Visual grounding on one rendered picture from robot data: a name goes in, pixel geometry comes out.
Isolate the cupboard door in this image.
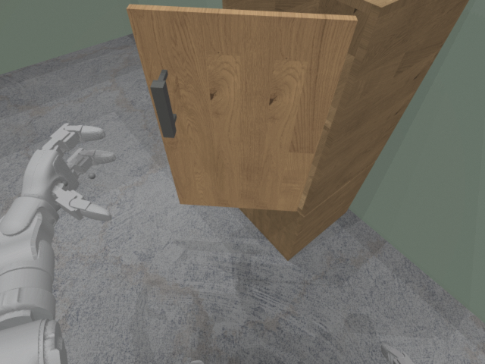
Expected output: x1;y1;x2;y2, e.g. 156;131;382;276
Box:
127;4;358;212

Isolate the robot left forearm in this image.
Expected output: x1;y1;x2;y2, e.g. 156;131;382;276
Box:
0;196;59;330

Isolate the left robot upper arm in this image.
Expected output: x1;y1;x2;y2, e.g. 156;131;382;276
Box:
0;318;68;364

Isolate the right robot hand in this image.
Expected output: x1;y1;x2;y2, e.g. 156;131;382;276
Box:
381;344;414;364

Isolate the handle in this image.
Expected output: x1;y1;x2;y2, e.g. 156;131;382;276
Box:
150;70;177;138

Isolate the left robot hand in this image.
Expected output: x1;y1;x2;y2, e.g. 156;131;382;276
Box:
21;123;116;221

